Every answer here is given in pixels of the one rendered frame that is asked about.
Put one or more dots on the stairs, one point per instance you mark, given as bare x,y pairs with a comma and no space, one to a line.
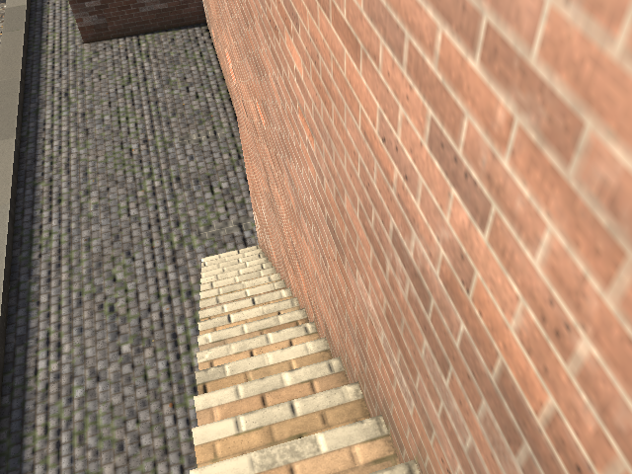
271,398

